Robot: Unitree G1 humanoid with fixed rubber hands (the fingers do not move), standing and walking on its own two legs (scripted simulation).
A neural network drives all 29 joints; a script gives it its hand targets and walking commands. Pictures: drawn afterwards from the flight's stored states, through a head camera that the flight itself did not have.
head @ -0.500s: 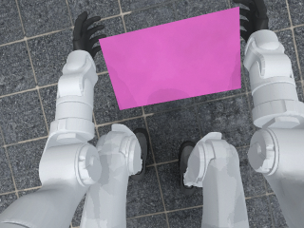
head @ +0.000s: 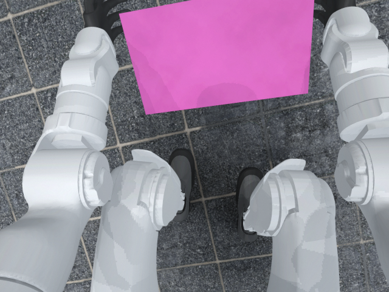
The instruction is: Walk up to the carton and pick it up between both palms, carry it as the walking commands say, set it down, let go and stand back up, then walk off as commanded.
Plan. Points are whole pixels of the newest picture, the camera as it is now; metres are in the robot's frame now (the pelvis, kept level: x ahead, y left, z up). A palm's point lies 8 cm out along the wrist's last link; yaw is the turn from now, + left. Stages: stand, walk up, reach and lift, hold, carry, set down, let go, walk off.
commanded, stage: set down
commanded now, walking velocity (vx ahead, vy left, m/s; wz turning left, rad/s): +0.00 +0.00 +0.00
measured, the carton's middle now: (216, 48) +0.51 +0.01 -0.25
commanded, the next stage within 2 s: none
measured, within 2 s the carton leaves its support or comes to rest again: rests again in 1.88 s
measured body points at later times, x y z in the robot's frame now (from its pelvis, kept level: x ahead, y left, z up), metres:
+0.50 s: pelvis -0.01 +0.00 -0.01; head +0.35 -0.01 +0.26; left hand +0.53 +0.21 -0.16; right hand +0.57 -0.17 -0.17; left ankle +0.14 +0.10 -0.34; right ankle +0.10 -0.09 -0.34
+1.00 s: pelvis +0.00 +0.00 -0.02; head +0.36 -0.02 +0.24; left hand +0.55 +0.21 -0.17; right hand +0.58 -0.17 -0.18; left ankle +0.14 +0.10 -0.34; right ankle +0.10 -0.09 -0.34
